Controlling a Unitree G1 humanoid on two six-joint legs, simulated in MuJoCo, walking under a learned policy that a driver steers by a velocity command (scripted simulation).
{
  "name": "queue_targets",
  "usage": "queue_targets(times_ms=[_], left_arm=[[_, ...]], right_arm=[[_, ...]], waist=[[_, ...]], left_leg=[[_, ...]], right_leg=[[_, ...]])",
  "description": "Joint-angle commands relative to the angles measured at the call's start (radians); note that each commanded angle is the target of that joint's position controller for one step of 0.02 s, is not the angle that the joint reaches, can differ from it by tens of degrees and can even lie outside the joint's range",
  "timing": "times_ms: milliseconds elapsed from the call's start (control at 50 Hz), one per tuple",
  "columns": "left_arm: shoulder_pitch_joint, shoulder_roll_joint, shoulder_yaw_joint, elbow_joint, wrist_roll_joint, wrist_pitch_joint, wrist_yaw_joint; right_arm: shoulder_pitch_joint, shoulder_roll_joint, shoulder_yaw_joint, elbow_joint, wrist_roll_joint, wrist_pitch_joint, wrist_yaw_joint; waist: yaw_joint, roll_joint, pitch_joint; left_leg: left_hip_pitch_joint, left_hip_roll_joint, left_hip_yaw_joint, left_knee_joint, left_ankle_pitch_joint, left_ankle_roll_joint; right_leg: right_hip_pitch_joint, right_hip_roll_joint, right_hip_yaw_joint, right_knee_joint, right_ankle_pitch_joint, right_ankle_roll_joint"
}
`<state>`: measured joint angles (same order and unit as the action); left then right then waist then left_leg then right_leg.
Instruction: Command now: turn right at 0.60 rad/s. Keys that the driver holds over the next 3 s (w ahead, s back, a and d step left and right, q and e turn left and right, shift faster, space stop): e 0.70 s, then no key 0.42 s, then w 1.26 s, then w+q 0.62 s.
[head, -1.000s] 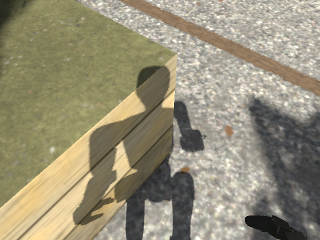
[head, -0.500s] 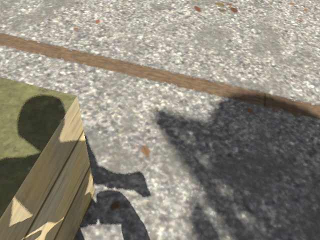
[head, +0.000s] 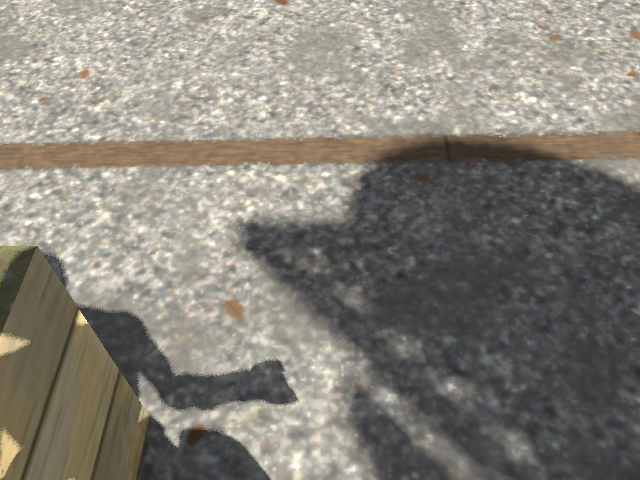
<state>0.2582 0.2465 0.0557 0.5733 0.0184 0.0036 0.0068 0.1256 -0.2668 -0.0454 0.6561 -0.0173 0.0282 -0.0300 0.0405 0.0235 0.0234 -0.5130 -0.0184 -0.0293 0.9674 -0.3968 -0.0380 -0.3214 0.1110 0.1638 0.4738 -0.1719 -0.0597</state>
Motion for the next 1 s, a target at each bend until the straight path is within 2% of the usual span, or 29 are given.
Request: queue_targets(times_ms=[20, 60, 80, 120, 140, 160, 180, 200, 220, 240, 280, 320, 340, 400, 500, 540, 560, 580, 600, 620, 640, 660, 700, 760, 780, 800, 900, 960, 1000], left_arm=[[-0.004, 0.155, 0.049, -0.059, 0.007, -0.015, 0.000], [-0.028, 0.145, 0.048, -0.056, 0.010, -0.014, -0.004], [-0.034, 0.132, 0.044, -0.051, 0.002, -0.014, -0.010], [-0.022, 0.121, 0.045, -0.035, -0.017, -0.012, -0.009], [0.000, 0.062, 0.032, -0.051, -0.029, -0.013, -0.011], [0.004, 0.084, 0.039, -0.074, -0.011, -0.015, -0.005], [-0.026, 0.160, 0.061, -0.047, 0.027, -0.012, 0.000], [-0.034, 0.162, 0.064, -0.030, 0.019, -0.010, -0.012], [-0.031, 0.168, 0.068, -0.011, 0.012, 0.000, -0.020], [-0.021, 0.170, 0.071, 0.000, 0.010, 0.013, -0.028], [-0.013, 0.165, 0.072, 0.019, -0.008, 0.035, -0.034], [-0.062, 0.138, 0.060, -0.001, -0.005, 0.044, -0.045], [-0.075, 0.101, 0.048, -0.014, -0.018, 0.050, -0.052], [-0.089, 0.092, 0.038, -0.021, -0.016, 0.066, -0.066], [-0.125, 0.085, 0.025, -0.040, -0.017, 0.039, -0.069], [-0.068, 0.080, 0.024, -0.024, -0.011, 0.015, -0.067], [-0.020, 0.113, 0.031, -0.009, 0.005, -0.003, -0.056], [0.015, 0.217, 0.048, -0.034, 0.008, -0.019, -0.044], [0.055, 0.341, 0.088, -0.047, -0.010, -0.016, -0.038], [0.093, 0.268, 0.077, -0.040, -0.021, -0.014, -0.036], [0.056, 0.225, 0.062, -0.040, -0.026, -0.014, -0.031], [-0.003, 0.199, 0.057, -0.051, -0.018, -0.012, -0.030], [-0.040, 0.172, 0.053, -0.062, -0.019, -0.006, -0.020], [-0.023, 0.147, 0.046, -0.053, -0.008, -0.018, -0.015], [-0.023, 0.124, 0.036, -0.048, -0.004, -0.024, -0.003], [-0.001, 0.138, 0.038, -0.042, 0.009, -0.026, 0.002], [0.000, 0.133, 0.042, -0.024, 0.009, -0.039, 0.000], [0.012, 0.124, 0.037, 0.003, 0.019, -0.031, -0.004], [-0.008, 0.115, 0.036, 0.011, -0.002, -0.015, 0.003]], right_arm=[[-0.021, -0.044, -0.002, -0.060, 0.009, -0.012, -0.008], [-0.020, -0.044, -0.001, -0.071, 0.010, -0.008, -0.005], [0.005, -0.043, 0.003, -0.072, 0.020, -0.009, -0.007], [0.067, -0.053, 0.002, -0.064, 0.018, -0.033, -0.019], [0.076, -0.117, -0.010, -0.080, 0.000, -0.042, -0.026], [-0.011, -0.221, -0.031, -0.102, -0.011, -0.046, -0.029], [0.043, -0.157, -0.029, -0.100, -0.006, -0.050, -0.022], [0.028, -0.106, -0.007, -0.102, -0.005, -0.059, -0.016], [-0.025, -0.076, 0.002, -0.106, -0.001, -0.064, -0.013], [-0.069, -0.062, 0.010, -0.114, 0.000, -0.072, -0.015], [-0.044, -0.042, 0.021, -0.108, 0.004, -0.074, -0.019], [0.038, -0.079, 0.006, -0.080, 0.006, -0.080, -0.025], [0.053, -0.088, -0.002, -0.077, -0.005, -0.073, -0.024], [0.067, -0.084, -0.008, -0.084, 0.000, -0.066, -0.017], [0.061, -0.148, -0.036, -0.084, -0.013, -0.065, -0.002], [0.059, -0.165, -0.046, -0.073, 0.003, -0.051, 0.000], [0.124, -0.145, -0.044, -0.051, 0.000, -0.037, 0.003], [0.148, -0.063, -0.018, -0.082, -0.008, -0.021, 0.009], [0.027, -0.064, -0.010, -0.139, 0.014, -0.009, 0.001], [-0.023, -0.101, -0.019, -0.132, 0.008, -0.005, 0.001], [-0.033, -0.094, -0.020, -0.124, 0.015, -0.010, 0.013], [-0.023, -0.097, -0.024, -0.106, 0.006, -0.023, 0.021], [-0.015, -0.096, -0.027, -0.089, -0.010, -0.022, 0.023], [-0.001, -0.071, -0.021, -0.076, -0.006, 0.000, 0.013], [-0.007, -0.066, -0.019, -0.081, -0.018, -0.002, 0.014], [-0.030, -0.061, -0.019, -0.094, -0.021, -0.001, 0.011], [-0.042, -0.038, -0.007, -0.083, -0.012, -0.003, 0.001], [-0.009, -0.017, -0.001, -0.075, -0.006, 0.004, -0.008], [0.053, -0.009, 0.001, -0.055, 0.000, 0.009, -0.022]], waist=[[0.006, -0.173, -0.128], [-0.008, -0.185, -0.121], [-0.020, -0.207, -0.109], [-0.052, -0.145, -0.132], [-0.036, 0.054, -0.172], [-0.005, 0.250, -0.079], [-0.041, 0.126, -0.087], [-0.018, 0.068, -0.069], [0.000, 0.062, -0.049], [0.008, 0.125, -0.039], [-0.020, 0.162, -0.033], [-0.048, 0.117, -0.029], [-0.052, 0.124, -0.028], [-0.066, 0.162, -0.048], [-0.069, 0.180, -0.074], [-0.020, 0.152, -0.088], [-0.010, 0.022, -0.102], [-0.009, -0.254, -0.114], [0.062, -0.406, -0.102], [0.084, -0.278, -0.129], [0.044, -0.213, -0.079], [0.017, -0.151, -0.065], [-0.005, -0.139, -0.080], [-0.009, -0.119, -0.108], [-0.014, -0.113, -0.105], [-0.015, -0.128, -0.097], [-0.010, -0.169, -0.083], [-0.013, -0.197, -0.075], [-0.042, -0.180, -0.071]], left_leg=[[0.059, -0.030, 0.006, -0.123, -0.049, 0.016], [0.134, -0.044, 0.020, -0.244, -0.046, 0.024], [0.176, -0.044, 0.012, -0.351, -0.014, 0.028], [0.400, 0.012, -0.028, -0.595, 0.152, 0.063], [0.506, 0.227, -0.225, -0.683, 0.078, 0.115], [0.419, 0.443, -0.461, -0.716, 0.304, 0.236], [0.355, 0.458, -0.418, -0.703, 0.388, 0.304], [0.334, 0.392, -0.328, -0.690, 0.345, 0.289], [0.315, 0.323, -0.226, -0.684, 0.349, 0.257], [0.331, 0.279, -0.152, -0.685, 0.349, 0.228], [0.380, 0.228, -0.073, -0.667, 0.420, 0.224], [0.431, 0.251, -0.065, -0.644, 0.495, 0.246], [0.467, 0.264, -0.055, -0.624, 0.513, 0.251], [0.438, 0.290, -0.024, -0.599, 0.454, 0.250], [0.366, 0.301, 0.033, -0.537, 0.466, 0.215], [0.299, 0.276, 0.095, -0.428, 0.441, 0.156], [0.208, 0.254, 0.151, -0.318, 0.340, 0.096], [0.000, 0.168, 0.206, -0.074, -0.082, 0.031], [-0.148, 0.030, 0.112, 0.072, -0.270, 0.010], [-0.155, 0.053, 0.026, 0.187, -0.238, 0.001], [-0.167, 0.054, 0.002, 0.212, -0.169, 0.003], [-0.160, 0.066, -0.016, 0.191, -0.089, 0.006], [-0.154, 0.054, -0.004, 0.194, 0.001, 0.009], [-0.151, 0.043, -0.005, 0.202, 0.057, 0.005], [-0.139, 0.042, -0.002, 0.176, 0.049, 0.004], [-0.139, 0.036, 0.000, 0.147, 0.053, -0.002], [-0.032, 0.026, 0.014, -0.055, 0.032, 0.016], [0.094, -0.001, 0.044, -0.228, -0.038, 0.041], [0.208, -0.004, 0.046, -0.411, 0.041, 0.063]], right_leg=[[0.142, -0.225, 0.267, -0.087, 0.365, -0.163], [0.120, -0.205, 0.292, -0.059, 0.352, -0.136], [0.093, -0.191, 0.312, -0.051, 0.315, -0.115], [-0.016, -0.149, 0.330, -0.001, 0.101, -0.035], [-0.111, -0.078, 0.218, 0.180, -0.197, 0.009], [-0.287, 0.103, -0.059, 0.414, -0.425, 0.043], [-0.276, 0.008, -0.072, 0.620, -0.416, 0.055], [-0.272, -0.005, -0.068, 0.689, -0.355, 0.059], [-0.261, -0.017, -0.076, 0.744, -0.286, 0.071], [-0.276, -0.029, -0.094, 0.758, -0.249, 0.083], [-0.291, -0.033, -0.123, 0.761, -0.209, 0.112], [-0.308, -0.035, -0.115, 0.702, -0.207, 0.114], [-0.334, -0.036, -0.135, 0.663, -0.242, 0.112], [-0.275, -0.074, -0.158, 0.530, -0.266, 0.100], [-0.102, -0.082, -0.229, 0.280, -0.299, 0.055], [0.044, -0.070, -0.239, 0.060, -0.148, 0.029], [0.174, -0.088, -0.162, -0.060, -0.049, 0.030], [0.289, -0.359, 0.226, -0.175, 0.095, -0.013], [0.239, -0.491, 0.400, -0.145, 0.366, -0.190], [0.259, -0.464, 0.369, -0.126, 0.380, -0.230], [0.211, -0.416, 0.302, -0.120, 0.339, -0.216], [0.186, -0.354, 0.246, -0.129, 0.233, -0.167], [0.182, -0.285, 0.203, -0.141, 0.167, -0.127], [0.168, -0.276, 0.179, -0.157, 0.121, -0.129], [0.131, -0.274, 0.184, -0.170, 0.057, -0.123], [0.136, -0.269, 0.202, -0.186, -0.008, -0.128], [0.093, -0.258, 0.193, -0.192, -0.063, -0.139], [0.043, -0.245, 0.185, -0.138, 0.027, -0.137], [0.011, -0.251, 0.220, -0.100, 0.085, -0.122]])
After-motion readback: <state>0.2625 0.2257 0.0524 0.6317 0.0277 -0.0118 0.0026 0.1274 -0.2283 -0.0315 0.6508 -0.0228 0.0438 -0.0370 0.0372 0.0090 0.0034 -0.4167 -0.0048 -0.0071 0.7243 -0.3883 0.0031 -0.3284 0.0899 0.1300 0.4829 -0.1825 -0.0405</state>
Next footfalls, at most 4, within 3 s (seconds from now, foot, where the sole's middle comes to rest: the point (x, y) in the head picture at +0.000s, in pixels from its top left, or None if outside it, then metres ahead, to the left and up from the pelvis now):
0.14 left None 0.05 0.11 -0.78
0.56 right None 0.01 -0.12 -0.78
1.04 left None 0.10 0.07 -0.78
1.76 left None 0.40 -0.04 -0.78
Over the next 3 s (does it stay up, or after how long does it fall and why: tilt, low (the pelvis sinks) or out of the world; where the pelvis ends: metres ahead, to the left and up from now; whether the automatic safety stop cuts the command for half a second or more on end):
stays up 0.85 -0.35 0.00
